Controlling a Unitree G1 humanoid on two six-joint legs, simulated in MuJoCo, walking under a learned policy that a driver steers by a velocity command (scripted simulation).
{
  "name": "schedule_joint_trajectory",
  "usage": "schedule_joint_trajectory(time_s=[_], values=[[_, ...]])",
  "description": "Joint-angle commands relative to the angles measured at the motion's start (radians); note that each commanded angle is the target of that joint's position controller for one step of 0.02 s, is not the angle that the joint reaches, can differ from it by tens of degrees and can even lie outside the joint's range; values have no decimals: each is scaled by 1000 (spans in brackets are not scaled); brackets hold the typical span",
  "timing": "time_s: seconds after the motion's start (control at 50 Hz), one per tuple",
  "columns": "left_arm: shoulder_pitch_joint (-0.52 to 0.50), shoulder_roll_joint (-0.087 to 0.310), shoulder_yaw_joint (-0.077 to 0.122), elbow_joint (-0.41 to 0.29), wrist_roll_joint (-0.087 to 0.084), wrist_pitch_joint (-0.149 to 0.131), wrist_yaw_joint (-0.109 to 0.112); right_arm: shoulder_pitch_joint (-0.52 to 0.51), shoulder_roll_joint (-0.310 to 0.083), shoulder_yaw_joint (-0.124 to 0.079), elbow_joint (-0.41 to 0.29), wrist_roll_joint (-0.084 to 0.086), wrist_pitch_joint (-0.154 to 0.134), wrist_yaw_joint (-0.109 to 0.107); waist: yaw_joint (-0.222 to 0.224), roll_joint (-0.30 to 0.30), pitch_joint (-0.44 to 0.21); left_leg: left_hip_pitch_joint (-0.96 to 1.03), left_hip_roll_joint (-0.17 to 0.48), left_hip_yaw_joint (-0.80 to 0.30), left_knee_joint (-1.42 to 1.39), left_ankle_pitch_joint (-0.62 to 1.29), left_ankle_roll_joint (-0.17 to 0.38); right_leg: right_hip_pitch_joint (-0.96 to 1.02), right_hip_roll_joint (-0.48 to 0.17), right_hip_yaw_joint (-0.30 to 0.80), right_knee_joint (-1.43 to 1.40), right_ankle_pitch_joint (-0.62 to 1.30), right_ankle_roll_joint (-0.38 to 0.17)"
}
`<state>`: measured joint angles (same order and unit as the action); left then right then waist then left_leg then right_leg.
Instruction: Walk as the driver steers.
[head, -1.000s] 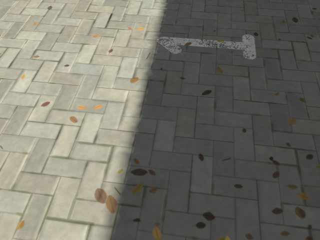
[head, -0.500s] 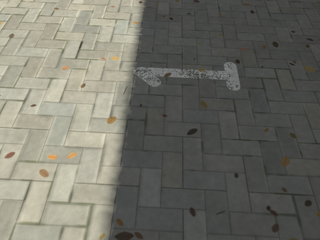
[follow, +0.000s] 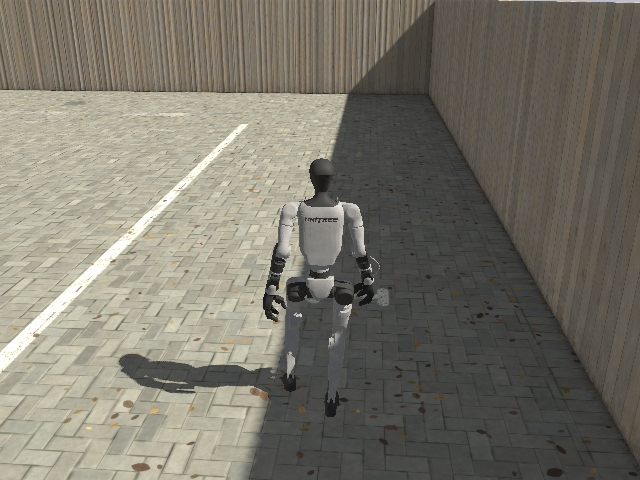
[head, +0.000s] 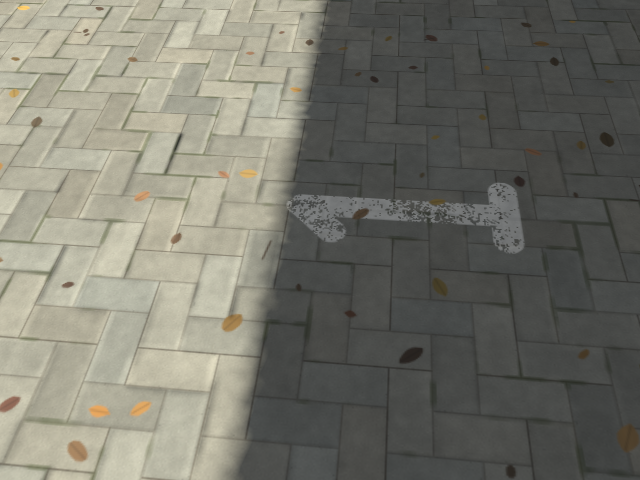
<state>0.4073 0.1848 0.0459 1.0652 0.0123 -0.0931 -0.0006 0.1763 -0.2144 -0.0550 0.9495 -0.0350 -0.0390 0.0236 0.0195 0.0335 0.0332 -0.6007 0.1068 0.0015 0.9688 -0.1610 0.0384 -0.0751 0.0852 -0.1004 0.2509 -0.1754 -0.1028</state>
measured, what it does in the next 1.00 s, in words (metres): walks ahead: left foot, then right foot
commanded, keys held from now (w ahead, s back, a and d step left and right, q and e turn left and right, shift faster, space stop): w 0.12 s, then no key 0.88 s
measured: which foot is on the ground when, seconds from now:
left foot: up 0.00-0.24, down 0.26-1.00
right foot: down 0.00-0.28, up 0.30-0.64, down 0.66-1.00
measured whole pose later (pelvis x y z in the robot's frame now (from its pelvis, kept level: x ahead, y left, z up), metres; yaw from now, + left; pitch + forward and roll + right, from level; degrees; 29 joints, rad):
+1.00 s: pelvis +0.23 +0.03 +0.00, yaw +0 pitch -2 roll +0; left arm 0.31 0.12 -0.01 1.14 0.01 -0.02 0.04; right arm 0.30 -0.14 0.00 1.12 -0.01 -0.01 -0.03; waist -0.01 0.00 0.02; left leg -0.20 -0.02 0.08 0.37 -0.16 0.05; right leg -0.14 0.01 -0.03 0.39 -0.22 -0.02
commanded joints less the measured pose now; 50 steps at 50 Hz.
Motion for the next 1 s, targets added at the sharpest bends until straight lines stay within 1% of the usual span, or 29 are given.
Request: schedule_joint_trajectory(time_s=[0.02,0.06,0.12,0.16,0.2,0.22,0.24,0.26,0.28,0.3,0.32,0.34,0.36,0.38,0.4,0.42,0.44,0.48,0.52,0.58,0.62,0.64,0.66,0.68,0.7,0.72,0.76,0.82,1.0], values=[[29,105,10,-40,-2,-15,2,-63,-28,2,-63,7,0,5,-10,-82,65,-52,4,32,-133,105,-21,-33,-261,178,-152,239,-102],[67,108,9,-30,-2,-16,3,-127,-19,9,-83,12,-2,6,10,-89,66,-38,-11,51,-223,147,-20,3,-259,159,-146,285,-94],[121,110,7,-10,4,-13,9,-204,-24,13,-110,15,-6,4,36,-97,74,-43,-32,68,-310,154,-5,94,-276,148,-121,343,-97],[124,102,3,1,11,-8,15,-213,-17,16,-114,12,-15,-1,31,-93,85,-10,-56,80,-369,125,12,132,-280,119,-52,533,-88],[106,110,4,6,15,-5,22,-154,-24,13,-95,11,-29,-11,5,-115,53,104,-97,91,-406,78,37,142,-280,102,51,751,-62],[90,119,6,6,13,-5,25,-71,-39,6,-64,9,-38,-18,-26,-125,17,195,-126,91,-437,71,53,147,-272,103,132,838,-45],[65,125,7,5,4,-3,26,62,-55,-4,-15,3,-51,-25,-85,-102,-39,337,-147,100,-533,159,71,134,-239,85,279,830,-21],[69,114,2,-4,-11,-6,28,186,-103,-17,24,-16,-67,-34,-121,-67,-122,559,-57,35,-536,426,95,4,-197,67,456,623,7],[153,41,-15,-23,-39,-3,31,303,-195,-37,38,-38,-71,-35,-113,107,-289,875,253,-231,-422,963,205,-244,-93,10,800,-21,42],[245,53,-4,11,-62,11,34,300,-193,-39,37,18,-54,-26,-94,163,-443,941,368,-436,-469,1143,343,-345,7,96,1012,-473,56],[170,91,9,8,-27,26,35,196,-152,-28,11,43,-43,-23,-63,40,-336,780,306,-335,-529,976,316,-360,-49,164,1028,-402,59],[78,65,6,-15,-3,30,29,94,-89,-8,-2,39,-40,-26,-43,35,-188,636,255,-258,-588,823,279,-396,-76,154,988,-347,65],[41,49,6,-19,11,37,25,56,-40,9,1,34,-39,-32,-19,17,-96,512,206,-187,-643,741,238,-373,-107,153,920,-304,72],[36,44,8,-21,23,52,20,40,-21,17,6,35,-38,-40,6,26,-62,423,166,-133,-675,681,207,-321,-124,150,851,-273,80],[63,25,5,-5,28,67,17,39,-15,23,14,29,-38,-44,25,30,-66,360,140,-92,-686,673,190,-247,-119,136,814,-244,86],[81,9,2,6,25,80,16,47,-19,26,20,22,-42,-44,37,26,-83,328,126,-66,-689,686,188,-196,-110,125,778,-226,90],[87,-1,-2,11,20,90,18,47,-35,26,24,18,-46,-43,50,32,-91,306,116,-46,-693,673,188,-171,-106,115,732,-218,94],[47,2,-7,8,18,106,27,47,-56,27,29,11,-47,-40,49,51,-89,293,105,-39,-708,528,179,-161,-112,105,603,-200,95],[-7,20,-10,3,16,117,35,75,-66,27,41,10,-36,-40,23,77,-83,286,98,-60,-736,286,170,-148,-115,94,510,-176,92],[-58,29,-16,4,11,120,37,92,-71,26,52,14,-11,-43,3,74,-45,251,98,-114,-778,-90,156,-121,-114,83,403,-144,88],[-44,15,-24,21,13,111,38,80,-63,28,54,25,4,-47,19,34,-9,207,86,-128,-766,-231,120,-47,-112,73,250,-68,77],[-45,21,-28,23,17,102,40,101,-54,30,62,24,8,-48,15,2,14,188,72,-133,-761,-270,83,-20,-141,113,160,-20,71],[-30,46,-29,24,25,89,43,118,-43,31,64,24,10,-48,2,-34,30,190,44,-121,-723,-252,49,-13,-205,184,98,-3,62],[-75,81,-24,26,7,83,44,177,-8,34,73,37,16,-44,-57,-143,67,243,-35,-53,-712,-172,25,-130,-227,236,79,-66,40],[-88,42,-32,29,-2,77,39,176,-9,36,91,33,19,-45,-49,-148,66,370,-47,-30,-674,-81,16,-227,-225,241,34,-131,45],[-95,28,-37,29,-6,69,37,180,-13,33,97,29,20,-46,-54,-134,54,438,-39,-35,-657,-32,16,-258,-214,228,18,-135,59],[-93,34,-36,34,-9,65,41,182,-28,30,108,25,20,-47,-52,-105,37,460,-24,-46,-654,-14,20,-228,-191,203,23,-89,69],[-67,24,-37,46,-7,66,43,174,-10,36,121,26,17,-50,-38,-59,35,423,-17,-50,-668,-19,17,-169,-187,192,40,-38,61],[-38,15,-43,66,-5,69,44,185,7,44,160,27,20,-59,-29,-36,35,429,-13,-49,-665,10,11,-145,-184,183,46,-2,55]])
